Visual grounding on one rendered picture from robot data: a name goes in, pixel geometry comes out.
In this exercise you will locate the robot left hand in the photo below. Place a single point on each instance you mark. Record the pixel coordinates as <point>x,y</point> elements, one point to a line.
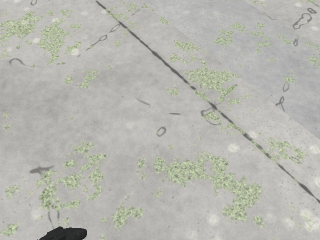
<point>61,233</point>

